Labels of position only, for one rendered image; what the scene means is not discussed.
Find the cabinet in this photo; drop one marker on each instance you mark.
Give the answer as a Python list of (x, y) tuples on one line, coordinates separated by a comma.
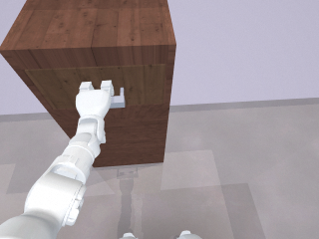
[(55, 34)]

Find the left robot upper arm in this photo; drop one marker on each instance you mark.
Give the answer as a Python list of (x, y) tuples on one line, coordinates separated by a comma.
[(56, 202)]

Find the handle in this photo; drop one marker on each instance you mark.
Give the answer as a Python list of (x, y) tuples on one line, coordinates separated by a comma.
[(118, 101)]

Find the robot shin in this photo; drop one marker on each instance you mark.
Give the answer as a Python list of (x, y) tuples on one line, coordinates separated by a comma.
[(128, 235), (184, 232)]

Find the robot left hand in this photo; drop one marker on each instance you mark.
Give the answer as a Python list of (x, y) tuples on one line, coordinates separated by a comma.
[(95, 102)]

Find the robot left forearm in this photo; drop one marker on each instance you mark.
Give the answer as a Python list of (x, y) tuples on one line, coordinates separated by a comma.
[(78, 157)]

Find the drawer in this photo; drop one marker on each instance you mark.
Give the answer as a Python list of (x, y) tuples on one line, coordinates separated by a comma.
[(143, 84)]

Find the robot right shin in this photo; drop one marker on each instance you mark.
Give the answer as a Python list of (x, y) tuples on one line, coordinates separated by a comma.
[(184, 232)]

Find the robot left shin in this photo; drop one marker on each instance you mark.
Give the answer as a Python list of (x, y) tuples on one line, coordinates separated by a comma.
[(128, 235)]

